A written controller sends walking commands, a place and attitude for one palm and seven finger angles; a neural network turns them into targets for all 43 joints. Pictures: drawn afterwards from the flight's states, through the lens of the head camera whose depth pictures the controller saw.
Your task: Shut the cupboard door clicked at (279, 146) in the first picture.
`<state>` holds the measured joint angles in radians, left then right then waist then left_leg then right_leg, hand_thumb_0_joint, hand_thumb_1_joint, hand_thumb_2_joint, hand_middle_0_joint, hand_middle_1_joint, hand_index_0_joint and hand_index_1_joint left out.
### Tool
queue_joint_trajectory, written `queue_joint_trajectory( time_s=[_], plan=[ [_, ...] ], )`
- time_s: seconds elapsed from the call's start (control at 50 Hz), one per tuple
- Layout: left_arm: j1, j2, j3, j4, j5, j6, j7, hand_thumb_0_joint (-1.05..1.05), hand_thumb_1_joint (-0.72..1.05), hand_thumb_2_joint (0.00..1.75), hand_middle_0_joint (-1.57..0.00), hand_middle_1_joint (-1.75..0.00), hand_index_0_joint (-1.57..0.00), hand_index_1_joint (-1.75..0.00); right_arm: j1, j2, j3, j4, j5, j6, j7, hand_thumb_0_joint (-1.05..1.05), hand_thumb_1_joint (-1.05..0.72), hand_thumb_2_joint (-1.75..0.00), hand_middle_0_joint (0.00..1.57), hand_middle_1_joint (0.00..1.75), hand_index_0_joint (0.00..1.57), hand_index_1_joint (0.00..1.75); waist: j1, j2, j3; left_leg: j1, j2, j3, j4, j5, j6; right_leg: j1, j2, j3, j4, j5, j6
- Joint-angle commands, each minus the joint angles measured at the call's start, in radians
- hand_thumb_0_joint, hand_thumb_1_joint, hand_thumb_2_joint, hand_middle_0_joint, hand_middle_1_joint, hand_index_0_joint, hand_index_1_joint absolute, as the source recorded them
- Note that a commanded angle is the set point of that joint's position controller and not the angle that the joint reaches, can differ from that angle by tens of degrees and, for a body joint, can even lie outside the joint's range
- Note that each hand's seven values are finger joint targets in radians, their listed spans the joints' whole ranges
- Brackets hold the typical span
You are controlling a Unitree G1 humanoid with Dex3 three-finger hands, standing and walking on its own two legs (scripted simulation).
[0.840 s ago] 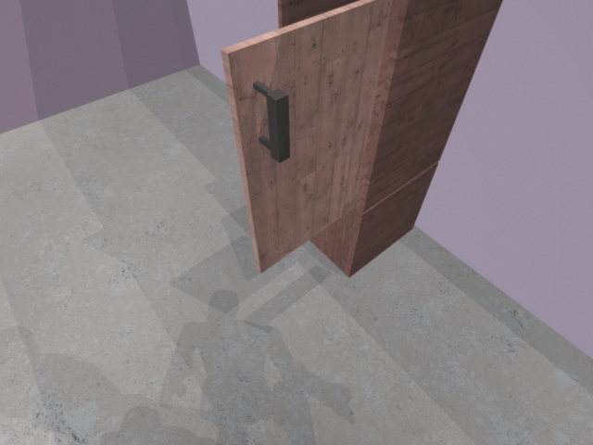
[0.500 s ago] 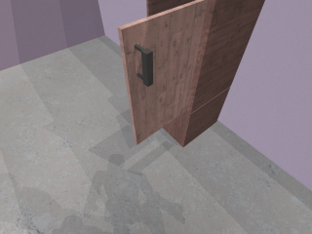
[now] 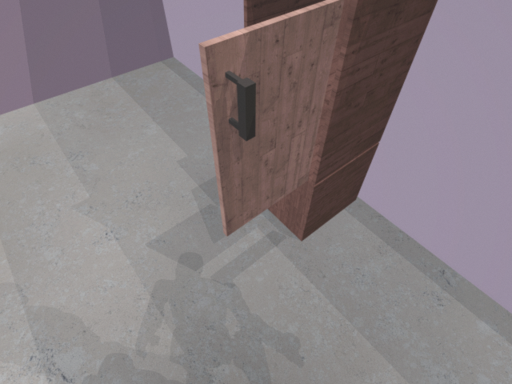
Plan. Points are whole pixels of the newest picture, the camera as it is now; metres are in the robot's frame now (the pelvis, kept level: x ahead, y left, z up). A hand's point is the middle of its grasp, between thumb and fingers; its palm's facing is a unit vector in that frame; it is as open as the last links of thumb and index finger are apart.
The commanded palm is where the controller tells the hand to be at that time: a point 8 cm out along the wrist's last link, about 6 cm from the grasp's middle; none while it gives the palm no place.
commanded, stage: walk around to get in front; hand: left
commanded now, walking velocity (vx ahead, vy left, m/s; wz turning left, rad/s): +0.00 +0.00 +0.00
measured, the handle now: (239, 105) +0.58 +0.06 +0.12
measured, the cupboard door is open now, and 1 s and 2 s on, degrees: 91 91 91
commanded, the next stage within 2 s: none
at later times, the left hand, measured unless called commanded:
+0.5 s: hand out of the picture +0.05 +0.19 -0.18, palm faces -0.12 -0.96 -0.26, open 7.3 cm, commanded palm none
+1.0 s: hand out of the picture +0.08 +0.19 -0.19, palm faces -0.32 -0.92 -0.24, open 7.3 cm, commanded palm none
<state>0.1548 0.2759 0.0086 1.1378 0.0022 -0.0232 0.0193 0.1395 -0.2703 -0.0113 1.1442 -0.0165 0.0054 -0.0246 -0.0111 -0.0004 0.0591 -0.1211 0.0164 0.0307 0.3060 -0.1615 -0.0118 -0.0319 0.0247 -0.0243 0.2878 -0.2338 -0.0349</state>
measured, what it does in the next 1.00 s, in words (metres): steps on the spot, turning right: left foot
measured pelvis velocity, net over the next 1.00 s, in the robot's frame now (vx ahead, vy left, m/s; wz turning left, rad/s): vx -0.03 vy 0.01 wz -0.43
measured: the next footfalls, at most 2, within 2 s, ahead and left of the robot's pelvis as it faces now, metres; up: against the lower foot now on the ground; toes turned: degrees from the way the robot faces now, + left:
left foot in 1.00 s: +0.06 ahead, +0.12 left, +0.00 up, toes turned -26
right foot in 1.30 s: -0.08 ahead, -0.13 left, +0.00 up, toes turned -40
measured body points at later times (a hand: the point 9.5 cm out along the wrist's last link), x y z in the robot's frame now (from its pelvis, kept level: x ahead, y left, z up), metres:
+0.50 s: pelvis -0.03 -0.01 -0.02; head +0.02 -0.03 +0.43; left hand +0.06 +0.24 -0.16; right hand -0.01 -0.26 -0.18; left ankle +0.00 +0.13 -0.75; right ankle -0.06 -0.09 -0.73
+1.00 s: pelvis -0.03 +0.01 -0.02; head +0.02 +0.00 +0.43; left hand +0.10 +0.23 -0.17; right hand +0.01 -0.28 -0.14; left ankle +0.02 +0.14 -0.75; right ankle -0.05 -0.10 -0.75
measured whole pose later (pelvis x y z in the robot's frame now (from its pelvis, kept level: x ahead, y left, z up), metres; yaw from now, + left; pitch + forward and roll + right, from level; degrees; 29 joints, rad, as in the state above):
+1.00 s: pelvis -0.03 +0.01 -0.02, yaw -25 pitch +2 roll +0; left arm 0.25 0.22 0.09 0.95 0.02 0.05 0.01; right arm 0.05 -0.21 -0.05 0.88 0.00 0.02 -0.04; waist 0.04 -0.02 0.07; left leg -0.27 0.03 -0.04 0.52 -0.29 -0.02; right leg -0.35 0.12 0.18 0.57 -0.27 -0.02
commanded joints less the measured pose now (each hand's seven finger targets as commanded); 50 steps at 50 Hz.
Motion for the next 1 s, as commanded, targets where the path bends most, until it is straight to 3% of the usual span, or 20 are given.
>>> queue_joint_trajectory(
  time_s=[0.0,0.1,0.16,0.28,0.34,0.36,0.38,0.42,0.46,0.48,0.5,0.52,0.54,0.58,0.66,0.84,0.92,0.94,0.96,0.98],
  plan=[
    [0.004,0.178,0.032,-0.042,0.003,-0.018,0.008,0.0,0.9,0.9,-0.2,-0.3,-0.2,-0.3,-0.01,-0.171,-0.028,-0.049,0.003,-0.02,-0.007,0.0,-0.9,-0.9,0.2,0.3,0.2,0.3,0.003,-0.005,-0.058,0.071,0.111,-0.09,-0.012,0.197,0.029,-0.06,-0.15,0.093,-0.048,0.278,-0.007],
    [0.001,0.179,0.032,-0.045,0.003,-0.014,0.007,0.0,0.9,0.9,-0.2,-0.3,-0.2,-0.3,-0.014,-0.174,-0.03,-0.05,0.001,-0.019,-0.008,0.0,-0.9,-0.9,0.2,0.3,0.2,0.3,0.003,0.011,-0.052,0.08,0.116,-0.085,-0.009,0.191,0.028,-0.077,-0.148,0.103,-0.044,0.268,-0.01],
    [0.039,0.101,0.026,-0.046,0.003,0.014,0.012,0.0,0.9,0.9,-0.2,-0.3,-0.2,-0.3,0.051,-0.085,-0.02,-0.044,0.0,0.001,-0.015,0.0,-0.9,-0.9,0.2,0.3,0.2,0.3,-0.004,-0.002,-0.06,0.073,0.126,-0.04,0.048,0.182,0.013,-0.11,-0.143,0.117,0.011,0.318,-0.001],
    [0.045,0.114,0.061,-0.123,0.014,0.049,-0.001,0.0,0.9,0.9,-0.2,-0.3,-0.2,-0.3,0.059,-0.116,-0.058,-0.118,-0.002,0.02,-0.027,0.0,-0.9,-0.9,0.2,0.3,0.2,0.3,-0.004,0.017,-0.05,0.031,0.168,-0.014,0.123,0.119,0.031,-0.216,-0.106,0.161,0.161,0.322,-0.01],
    [0.054,0.085,0.068,-0.159,0.016,0.059,-0.011,0.0,0.9,0.9,-0.2,-0.3,-0.2,-0.3,0.056,-0.136,-0.072,-0.152,-0.005,0.02,-0.029,0.0,-0.9,-0.9,0.2,0.3,0.2,0.3,0.005,0.111,-0.049,0.017,0.255,-0.079,0.073,0.051,0.085,-0.296,-0.048,0.125,0.31,0.145,0.002],
    [0.053,0.075,0.07,-0.171,0.017,0.066,-0.016,0.0,0.9,0.9,-0.2,-0.3,-0.2,-0.3,0.061,-0.145,-0.079,-0.159,-0.008,0.017,-0.029,0.0,-0.9,-0.9,0.2,0.3,0.2,0.3,0.004,0.168,-0.042,-0.012,0.316,-0.131,0.022,0.033,0.123,-0.321,-0.023,0.088,0.422,-0.042,0.011],
    [0.045,0.058,0.073,-0.186,0.019,0.073,-0.021,0.0,0.9,0.9,-0.2,-0.3,-0.2,-0.3,0.06,-0.151,-0.082,-0.168,-0.011,0.012,-0.027,0.0,-0.9,-0.9,0.2,0.3,0.2,0.3,0.006,0.22,-0.03,-0.044,0.374,-0.158,-0.025,0.044,0.166,-0.338,-0.018,0.043,0.549,-0.237,0.022],
    [0.052,0.037,0.082,-0.204,0.019,0.076,-0.029,0.0,0.9,0.9,-0.2,-0.3,-0.2,-0.3,0.026,-0.142,-0.081,-0.191,-0.018,0.006,-0.026,0.0,-0.9,-0.9,0.2,0.3,0.2,0.3,0.025,0.2,-0.031,-0.097,0.398,-0.125,-0.01,0.091,0.182,-0.317,-0.062,0.055,0.603,-0.307,0.015],
    [0.138,0.028,0.088,-0.188,0.021,0.069,-0.034,0.0,0.9,0.9,-0.2,-0.3,-0.2,-0.3,-0.026,-0.144,-0.085,-0.212,-0.017,0.01,-0.025,0.0,-0.9,-0.9,0.2,0.3,0.2,0.3,0.07,0.118,-0.062,-0.146,0.346,-0.027,0.113,0.091,0.125,-0.201,-0.061,0.012,0.436,-0.183,0.02],
    [0.197,0.045,0.098,-0.173,0.025,0.061,-0.033,0.0,0.9,0.9,-0.2,-0.3,-0.2,-0.3,-0.054,-0.134,-0.085,-0.228,-0.01,0.017,-0.023,0.0,-0.9,-0.9,0.2,0.3,0.2,0.3,0.101,0.036,-0.043,-0.22,0.272,0.039,0.249,0.004,0.073,-0.128,-0.067,0.027,0.256,-0.023,0.02],
    [0.203,0.149,0.115,-0.179,0.04,0.046,-0.02,0.0,0.9,0.9,-0.2,-0.3,-0.2,-0.3,-0.035,-0.064,-0.08,-0.246,0.003,0.026,-0.018,0.0,-0.9,-0.9,0.2,0.3,0.2,0.3,0.09,-0.291,-0.024,-0.374,0.094,0.146,0.519,-0.28,-0.022,-0.096,-0.269,0.388,0.013,0.117,-0.053],
    [0.21,0.199,0.119,-0.186,0.028,0.046,-0.009,0.0,0.9,0.9,-0.2,-0.3,-0.2,-0.3,-0.071,-0.055,-0.077,-0.269,0.004,0.032,-0.009,0.0,-0.9,-0.9,0.2,0.3,0.2,0.3,0.11,-0.313,0.0,-0.431,0.016,0.053,0.735,-0.47,-0.034,-0.163,-0.394,0.549,-0.036,0.249,-0.157],
    [0.187,0.179,0.123,-0.196,0.025,0.047,0.001,0.0,0.9,0.9,-0.2,-0.3,-0.2,-0.3,-0.064,-0.057,-0.081,-0.268,0.003,0.039,-0.008,0.0,-0.9,-0.9,0.2,0.3,0.2,0.3,0.085,-0.212,-0.016,-0.429,0.031,-0.032,0.834,-0.423,-0.03,-0.184,-0.367,0.539,-0.016,0.178,-0.193],
    [0.106,0.122,0.114,-0.218,0.025,0.039,0.011,0.0,0.9,0.9,-0.2,-0.3,-0.2,-0.3,-0.059,-0.045,-0.08,-0.255,0.002,0.032,-0.01,0.0,-0.9,-0.9,0.2,0.3,0.2,0.3,0.043,-0.151,-0.034,-0.475,0.051,-0.073,0.884,-0.309,-0.039,-0.117,-0.291,0.451,0.059,0.311,-0.183],
    [0.144,0.109,0.113,-0.214,0.021,0.031,0.015,0.0,0.9,0.9,-0.2,-0.3,-0.2,-0.3,-0.054,-0.011,-0.071,-0.251,0.007,0.032,-0.013,0.0,-0.9,-0.9,0.2,0.3,0.2,0.3,0.049,-0.104,-0.122,-0.424,0.033,-0.051,0.775,-0.267,-0.057,-0.014,-0.238,0.375,0.116,0.538,-0.156],
    [0.16,0.127,0.126,-0.229,0.031,0.042,0.011,0.0,0.9,0.9,-0.2,-0.3,-0.2,-0.3,-0.109,-0.012,-0.068,-0.303,0.019,0.019,-0.021,0.0,-0.9,-0.9,0.2,0.3,0.2,0.3,0.064,-0.129,-0.123,-0.337,-0.001,-0.068,0.535,-0.316,-0.046,-0.04,-0.224,0.505,0.121,0.523,-0.175],
    [0.071,0.126,0.123,-0.256,0.02,0.05,0.001,0.0,0.9,0.9,-0.2,-0.3,-0.2,-0.3,0.017,-0.025,-0.067,-0.279,0.023,0.004,-0.028,0.0,-0.9,-0.9,0.2,0.3,0.2,0.3,-0.004,-0.123,-0.137,-0.064,-0.014,-0.05,0.187,-0.135,-0.026,-0.215,-0.15,0.479,0.177,0.416,-0.092],
    [0.061,0.086,0.114,-0.267,0.014,0.054,-0.002,0.0,0.9,0.9,-0.2,-0.3,-0.2,-0.3,0.057,-0.064,-0.073,-0.269,0.018,-0.005,-0.033,0.0,-0.9,-0.9,0.2,0.3,0.2,0.3,-0.025,-0.027,-0.143,0.106,0.089,-0.131,0.052,-0.099,-0.001,-0.39,-0.068,0.403,0.245,0.206,-0.037],
    [0.07,0.029,0.101,-0.296,0.004,0.055,-0.016,0.0,0.9,0.9,-0.2,-0.3,-0.2,-0.3,0.068,-0.169,-0.089,-0.279,-0.002,-0.013,-0.036,0.0,-0.9,-0.9,0.2,0.3,0.2,0.3,-0.019,0.273,-0.124,0.197,0.358,-0.404,-0.045,-0.028,0.101,-0.583,0.066,0.223,0.427,-0.204,0.032],
    [0.028,0.054,0.104,-0.32,0.018,0.052,-0.025,0.0,0.9,0.9,-0.2,-0.3,-0.2,-0.3,0.08,-0.201,-0.093,-0.295,-0.01,-0.005,-0.041,0.0,-0.9,-0.9,0.2,0.3,0.2,0.3,-0.03,0.257,-0.081,0.057,0.508,-0.47,-0.055,0.08,0.204,-0.583,0.04,0.096,0.677,-0.4,0.072]
  ],
)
